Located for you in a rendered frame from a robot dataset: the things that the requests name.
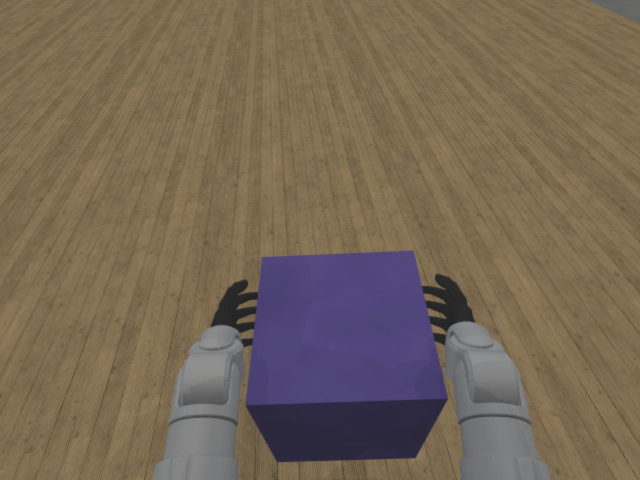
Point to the right robot forearm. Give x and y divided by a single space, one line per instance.
495 425

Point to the left robot forearm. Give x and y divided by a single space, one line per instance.
200 442

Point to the carton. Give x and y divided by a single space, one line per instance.
344 364

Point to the robot right hand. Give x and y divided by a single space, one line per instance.
455 310

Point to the robot left hand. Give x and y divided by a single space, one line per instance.
227 313

